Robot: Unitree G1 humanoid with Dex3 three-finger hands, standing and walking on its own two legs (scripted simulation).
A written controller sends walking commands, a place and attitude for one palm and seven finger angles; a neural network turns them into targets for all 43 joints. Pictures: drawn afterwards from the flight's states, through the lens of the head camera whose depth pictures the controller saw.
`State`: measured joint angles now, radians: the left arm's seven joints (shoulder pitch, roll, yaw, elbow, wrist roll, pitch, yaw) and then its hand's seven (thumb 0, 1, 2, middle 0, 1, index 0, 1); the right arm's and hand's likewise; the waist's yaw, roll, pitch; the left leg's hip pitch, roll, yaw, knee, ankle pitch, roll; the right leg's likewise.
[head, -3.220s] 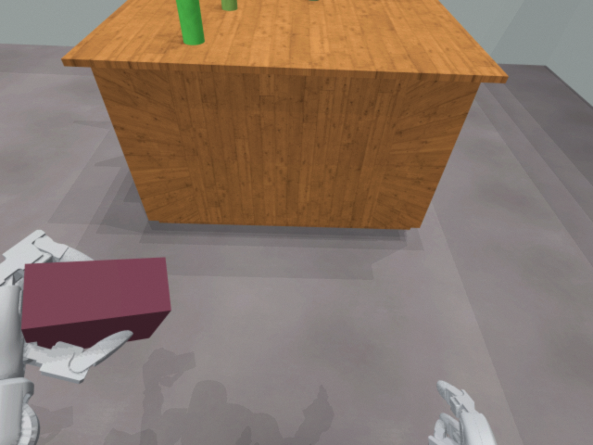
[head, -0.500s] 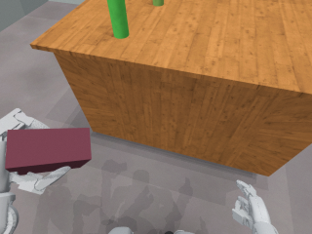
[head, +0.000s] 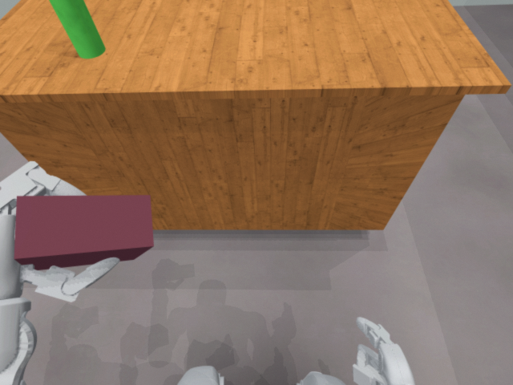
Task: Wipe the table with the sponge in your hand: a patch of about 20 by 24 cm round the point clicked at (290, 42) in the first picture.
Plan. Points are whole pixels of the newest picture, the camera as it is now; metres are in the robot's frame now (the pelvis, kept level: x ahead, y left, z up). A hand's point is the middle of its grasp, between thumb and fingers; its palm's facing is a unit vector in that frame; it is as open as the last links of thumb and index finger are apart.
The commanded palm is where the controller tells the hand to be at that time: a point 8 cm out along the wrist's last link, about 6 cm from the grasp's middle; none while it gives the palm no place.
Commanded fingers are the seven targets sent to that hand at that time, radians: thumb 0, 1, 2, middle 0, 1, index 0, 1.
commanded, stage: turn to face it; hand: left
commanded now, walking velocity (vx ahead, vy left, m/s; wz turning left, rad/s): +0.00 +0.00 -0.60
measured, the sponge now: (105, 233) +0.25 +0.19 +0.16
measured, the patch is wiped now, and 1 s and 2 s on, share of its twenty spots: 0.00 0.00 0.00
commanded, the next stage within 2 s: take the last steps up to it in 0.54 s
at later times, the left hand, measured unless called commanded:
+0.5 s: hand (79, 274) +0.20 +0.19 +0.18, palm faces +0.23 -0.88 -0.42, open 9.9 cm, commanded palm +0.16 +0.22 +0.20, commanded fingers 0.00 0.10 1.30 -1.20 -1.60 -1.20 -1.60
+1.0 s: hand (113, 321) +0.16 +0.14 +0.19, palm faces +0.12 -0.87 -0.48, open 9.9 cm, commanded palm +0.12 +0.19 +0.20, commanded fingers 0.00 0.10 1.30 -1.20 -1.60 -1.20 -1.60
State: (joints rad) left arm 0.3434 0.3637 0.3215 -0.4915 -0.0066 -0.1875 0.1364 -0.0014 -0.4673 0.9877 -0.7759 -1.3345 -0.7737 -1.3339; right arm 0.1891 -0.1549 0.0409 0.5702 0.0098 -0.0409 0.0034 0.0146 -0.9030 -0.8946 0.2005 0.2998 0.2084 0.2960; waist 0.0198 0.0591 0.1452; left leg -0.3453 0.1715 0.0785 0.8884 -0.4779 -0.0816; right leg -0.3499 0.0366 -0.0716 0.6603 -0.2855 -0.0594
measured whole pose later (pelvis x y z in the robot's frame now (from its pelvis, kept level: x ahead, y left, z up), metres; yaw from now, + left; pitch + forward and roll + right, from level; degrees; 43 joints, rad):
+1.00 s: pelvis -0.11 -0.03 +0.01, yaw -18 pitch +0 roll +1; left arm 0.57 0.41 0.40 -0.56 -0.01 -0.25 0.17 0.00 -0.47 0.99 -0.77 -1.34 -0.76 -1.34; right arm 0.28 -0.28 -0.06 0.63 0.00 -0.04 -0.07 0.02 -0.91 -0.90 0.19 0.30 0.20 0.29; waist -0.03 -0.03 0.03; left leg -0.23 0.02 0.10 0.50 -0.27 0.02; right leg -0.35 -0.03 -0.06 0.58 -0.28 -0.03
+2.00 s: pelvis +0.06 -0.02 +0.01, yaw -17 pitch +0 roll +1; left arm 0.46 0.38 0.36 -0.46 -0.01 -0.24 0.13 0.00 -0.47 1.00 -0.76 -1.35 -0.76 -1.35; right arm 0.18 -0.18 -0.01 0.68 0.01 -0.06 -0.04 0.01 -0.90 -0.89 0.20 0.30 0.21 0.30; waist 0.01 0.06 0.07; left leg -0.39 0.04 0.08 1.03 -0.44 0.00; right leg -0.32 -0.06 -0.20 0.65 -0.33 -0.07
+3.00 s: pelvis +0.23 -0.01 +0.03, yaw -19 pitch +0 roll +4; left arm 0.50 0.34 0.33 -0.47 0.00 -0.23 0.15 0.00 -0.47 1.00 -0.76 -1.35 -0.76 -1.35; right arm 0.17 -0.27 -0.04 0.62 0.00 -0.03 -0.06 0.02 -0.91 -0.90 0.20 0.30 0.20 0.30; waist -0.03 -0.01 0.07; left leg -0.53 0.06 0.06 1.03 -0.31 -0.03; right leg -0.22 -0.06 -0.16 0.47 -0.27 -0.07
